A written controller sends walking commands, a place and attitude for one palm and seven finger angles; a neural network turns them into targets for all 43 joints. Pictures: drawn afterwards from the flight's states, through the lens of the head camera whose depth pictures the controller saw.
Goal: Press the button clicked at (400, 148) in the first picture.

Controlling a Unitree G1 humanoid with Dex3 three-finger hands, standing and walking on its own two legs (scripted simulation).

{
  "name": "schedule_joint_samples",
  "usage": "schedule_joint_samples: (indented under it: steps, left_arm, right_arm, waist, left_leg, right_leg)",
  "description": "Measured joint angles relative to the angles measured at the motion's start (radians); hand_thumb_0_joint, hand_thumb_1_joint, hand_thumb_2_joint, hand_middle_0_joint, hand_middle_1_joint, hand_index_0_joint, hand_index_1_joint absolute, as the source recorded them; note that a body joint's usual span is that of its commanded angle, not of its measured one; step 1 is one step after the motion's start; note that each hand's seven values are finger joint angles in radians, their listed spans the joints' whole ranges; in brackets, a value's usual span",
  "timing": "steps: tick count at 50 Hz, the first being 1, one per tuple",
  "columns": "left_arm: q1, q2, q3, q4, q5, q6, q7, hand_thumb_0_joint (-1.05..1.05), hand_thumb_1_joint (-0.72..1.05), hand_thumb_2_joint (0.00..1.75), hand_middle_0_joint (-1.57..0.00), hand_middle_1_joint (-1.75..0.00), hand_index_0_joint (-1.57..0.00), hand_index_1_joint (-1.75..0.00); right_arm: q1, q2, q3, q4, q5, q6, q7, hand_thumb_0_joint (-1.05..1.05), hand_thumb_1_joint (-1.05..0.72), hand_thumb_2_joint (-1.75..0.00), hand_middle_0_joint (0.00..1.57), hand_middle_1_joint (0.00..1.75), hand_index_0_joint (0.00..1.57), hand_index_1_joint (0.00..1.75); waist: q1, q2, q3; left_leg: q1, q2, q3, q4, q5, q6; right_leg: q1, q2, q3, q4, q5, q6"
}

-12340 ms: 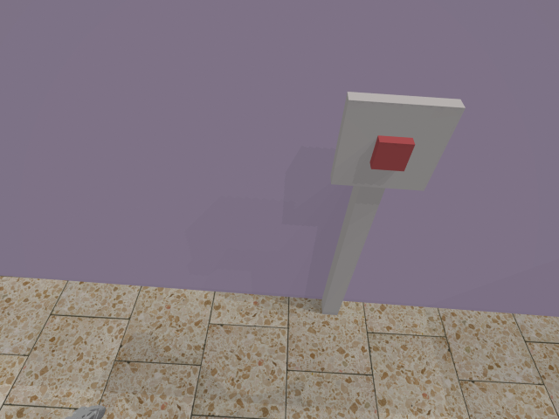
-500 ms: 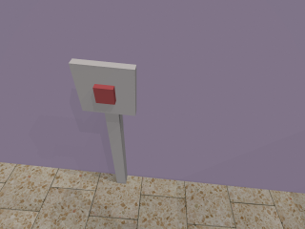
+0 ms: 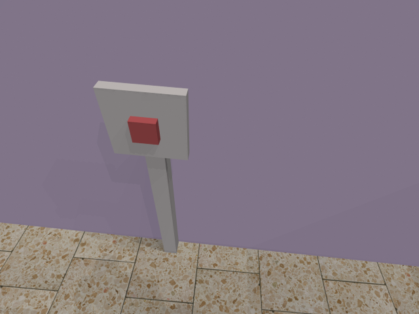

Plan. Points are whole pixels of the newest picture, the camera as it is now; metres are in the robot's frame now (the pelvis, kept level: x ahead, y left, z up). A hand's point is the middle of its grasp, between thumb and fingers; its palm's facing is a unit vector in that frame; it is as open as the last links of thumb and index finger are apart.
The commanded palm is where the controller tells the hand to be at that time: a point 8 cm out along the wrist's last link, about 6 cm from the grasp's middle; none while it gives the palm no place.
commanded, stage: come to a stop and stand still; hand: left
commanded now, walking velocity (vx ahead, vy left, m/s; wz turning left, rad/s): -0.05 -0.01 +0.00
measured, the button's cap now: (145, 129) +0.51 +0.20 +0.06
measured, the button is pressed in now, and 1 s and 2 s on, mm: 0 0 0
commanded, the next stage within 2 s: look again from close up in 1.04 s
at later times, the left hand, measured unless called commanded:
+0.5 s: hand out of the picture +0.11 +0.19 -0.18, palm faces -0.02 -0.98 -0.22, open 7.3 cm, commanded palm none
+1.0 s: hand out of the picture +0.08 +0.16 -0.18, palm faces -0.01 -0.98 -0.19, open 7.3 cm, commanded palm none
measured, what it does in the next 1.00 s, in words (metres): shifts its weight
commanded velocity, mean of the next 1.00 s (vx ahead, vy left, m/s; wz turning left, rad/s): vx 0.00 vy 0.00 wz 0.00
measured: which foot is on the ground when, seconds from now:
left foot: down 0.00-1.00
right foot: down 0.00-1.00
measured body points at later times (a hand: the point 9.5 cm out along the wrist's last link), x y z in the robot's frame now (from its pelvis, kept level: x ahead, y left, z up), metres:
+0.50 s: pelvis +0.07 +0.01 +0.00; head +0.08 +0.01 +0.45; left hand +0.11 +0.24 -0.16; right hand +0.07 -0.21 -0.16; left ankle +0.02 +0.06 -0.73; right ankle +0.01 -0.11 -0.73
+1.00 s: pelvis +0.08 -0.01 +0.00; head +0.10 +0.00 +0.45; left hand +0.08 +0.21 -0.16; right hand +0.07 -0.22 -0.16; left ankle +0.02 +0.06 -0.73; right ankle +0.01 -0.11 -0.73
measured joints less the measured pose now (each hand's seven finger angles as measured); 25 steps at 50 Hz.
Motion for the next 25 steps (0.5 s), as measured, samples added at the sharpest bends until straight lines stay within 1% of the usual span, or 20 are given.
schedule_joint_samples:
  steps: [1,2,3,5,7,9,11,13,14,16,17,21,25]
  left_arm:
    - [0.006,-0.004,-0.004,0.006,0.002,-0.006,0.008,0.0,0.91,0.9,-0.2,-0.3,-0.2,-0.3]
    - [0.011,-0.008,-0.008,0.009,0.004,-0.009,0.015,0.0,0.91,0.9,-0.2,-0.3,-0.2,-0.3]
    - [0.012,-0.008,-0.011,0.013,0.004,-0.007,0.018,0.0,0.91,0.9,-0.2,-0.3,-0.2,-0.3]
    - [0.001,-0.006,-0.016,0.02,0.003,0.004,0.015,0.0,0.91,0.9,-0.2,-0.3,-0.2,-0.3]
    - [-0.015,-0.001,-0.016,0.02,0.002,0.007,0.012,0.0,0.91,0.9,-0.2,-0.3,-0.2,-0.3]
    - [-0.037,0.005,-0.015,0.016,-0.002,0.003,0.012,0.0,0.91,0.9,-0.2,-0.3,-0.2,-0.3]
    - [-0.064,0.01,-0.015,0.006,-0.006,-0.005,0.013,0.0,0.91,0.9,-0.2,-0.3,-0.2,-0.3]
    - [-0.086,0.016,-0.018,-0.008,-0.008,-0.017,0.015,0.0,0.91,0.9,-0.2,-0.3,-0.2,-0.3]
    - [-0.1,0.012,-0.02,-0.007,-0.009,-0.022,0.017,0.0,0.91,0.9,-0.2,-0.3,-0.2,-0.3]
    - [-0.12,0.004,-0.028,-0.007,-0.009,-0.026,0.02,0.0,0.92,0.9,-0.2,-0.3,-0.2,-0.3]
    - [-0.125,0.007,-0.028,-0.006,-0.008,-0.026,0.024,0.01,0.92,0.9,-0.2,-0.3,-0.2,-0.3]
    - [-0.151,0.027,-0.028,-0.014,-0.014,-0.02,0.027,0.01,0.93,0.9,-0.2,-0.3,-0.2,-0.3]
    - [-0.182,0.038,-0.025,-0.024,-0.016,-0.01,0.026,0.01,0.93,0.9,-0.2,-0.3,-0.2,-0.3]
  right_arm:
    - [0.002,-0.002,0.004,-0.006,-0.005,0.003,0.003,0.0,-0.91,-0.9,0.2,0.3,0.2,0.29]
    - [0.002,-0.005,0.007,-0.021,-0.009,0.006,0.007,0.0,-0.91,-0.9,0.2,0.3,0.2,0.29]
    - [0.004,-0.006,0.01,-0.038,-0.01,0.002,0.009,0.0,-0.91,-0.9,0.2,0.3,0.2,0.29]
    - [0.013,-0.005,0.016,-0.067,-0.011,-0.013,0.008,0.0,-0.91,-0.9,0.2,0.3,0.2,0.29]
    - [0.018,0.0,0.024,-0.077,-0.011,-0.021,0.0,0.0,-0.91,-0.9,0.2,0.3,0.2,0.29]
    - [0.016,0.008,0.033,-0.076,-0.009,-0.026,-0.007,0.0,-0.91,-0.9,0.2,0.3,0.2,0.29]
    - [0.008,0.016,0.041,-0.071,-0.006,-0.03,-0.013,0.0,-0.91,-0.9,0.2,0.3,0.2,0.29]
    - [-0.001,0.017,0.047,-0.057,-0.007,-0.025,-0.024,0.02,-0.92,-0.9,0.2,0.3,0.2,0.29]
    - [-0.009,0.012,0.046,-0.048,-0.003,-0.023,-0.024,0.02,-0.93,-0.9,0.2,0.3,0.2,0.29]
    - [-0.023,0.0,0.045,-0.033,-0.001,-0.023,-0.023,0.03,-0.94,-0.9,0.2,0.3,0.2,0.29]
    - [-0.028,-0.003,0.045,-0.028,-0.001,-0.023,-0.023,0.03,-0.94,-0.9,0.2,0.3,0.2,0.29]
    - [-0.044,-0.009,0.047,-0.022,0.001,-0.038,-0.026,0.03,-0.94,-0.9,0.2,0.3,0.2,0.29]
    - [-0.056,-0.01,0.051,-0.02,0.001,-0.044,-0.031,0.02,-0.93,-0.9,0.2,0.3,0.2,0.29]
  waist:
    - [0.001,0.004,0.002]
    - [-0.004,0.008,0.005]
    - [-0.014,0.008,0.009]
    - [-0.027,0.009,0.01]
    - [-0.029,0.012,0.007]
    - [-0.023,0.012,0.005]
    - [-0.012,0.014,0.003]
    - [-0.004,0.006,0.001]
    - [-0.001,0.014,0.003]
    - [-0.006,0.033,0.001]
    - [-0.01,0.035,-0.002]
    - [-0.023,0.02,0.0]
    - [-0.025,0.004,0.013]
  left_leg:
    - [-0.011,0.005,-0.004,0.027,-0.011,-0.012]
    - [-0.022,0.01,-0.005,0.046,-0.005,-0.013]
    - [-0.031,0.009,-0.004,0.062,0.005,0.002]
    - [-0.047,-0.003,-0.002,0.089,-0.02,0.035]
    - [-0.038,-0.016,0.006,0.074,-0.031,0.049]
    - [-0.019,-0.028,0.015,0.04,-0.022,0.053]
    - [0.0,-0.038,0.024,0.014,-0.017,0.055]
    - [0.008,-0.053,0.033,0.012,-0.025,0.053]
    - [0.014,-0.053,0.034,0.014,-0.032,0.051]
    - [0.036,-0.047,0.029,-0.003,-0.037,0.048]
    - [0.047,-0.045,0.028,-0.016,-0.035,0.047]
    - [0.082,-0.042,0.028,-0.054,-0.032,0.04]
    - [0.105,-0.042,0.026,-0.071,-0.034,0.038]
  right_leg:
    - [-0.004,0.004,-0.001,0.012,-0.011,0.004]
    - [-0.012,0.009,-0.001,0.03,-0.025,0.006]
    - [-0.026,0.008,-0.002,0.058,-0.045,0.002]
    - [-0.065,0.003,0.004,0.145,-0.134,-0.032]
    - [-0.11,0.01,0.017,0.256,-0.189,-0.052]
    - [-0.137,0.014,0.016,0.31,-0.194,-0.059]
    - [-0.127,0.015,0.01,0.26,-0.166,-0.057]
    - [-0.088,0.012,0.027,0.133,-0.074,-0.059]
    - [-0.077,0.013,0.031,0.118,-0.063,-0.045]
    - [-0.054,0.019,0.028,0.1,-0.074,-0.022]
    - [-0.043,0.022,0.029,0.087,-0.078,-0.017]
    - [-0.01,0.028,0.031,0.05,-0.077,-0.018]
    - [0.012,0.03,0.031,0.035,-0.081,-0.021]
